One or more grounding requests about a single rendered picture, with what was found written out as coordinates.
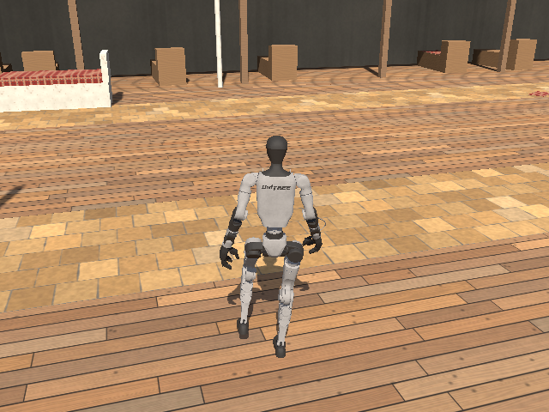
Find robot right upper arm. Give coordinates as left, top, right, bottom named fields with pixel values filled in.
left=294, top=173, right=316, bottom=221

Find robot left forearm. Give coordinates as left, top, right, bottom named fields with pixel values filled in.
left=222, top=207, right=242, bottom=248

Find robot foot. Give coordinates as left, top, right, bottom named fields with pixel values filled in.
left=273, top=335, right=286, bottom=358
left=237, top=318, right=249, bottom=335

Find robot right hand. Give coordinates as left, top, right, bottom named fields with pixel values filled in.
left=302, top=236, right=323, bottom=254

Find robot right forearm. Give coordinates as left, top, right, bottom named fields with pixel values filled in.
left=306, top=207, right=321, bottom=239

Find robot right foot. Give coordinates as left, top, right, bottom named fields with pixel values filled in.
left=273, top=335, right=286, bottom=358

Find robot left hand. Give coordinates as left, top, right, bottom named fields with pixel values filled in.
left=220, top=245, right=239, bottom=270

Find robot left upper arm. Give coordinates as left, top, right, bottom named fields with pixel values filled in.
left=234, top=173, right=258, bottom=221

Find robot left foot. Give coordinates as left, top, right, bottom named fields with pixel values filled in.
left=237, top=318, right=249, bottom=335

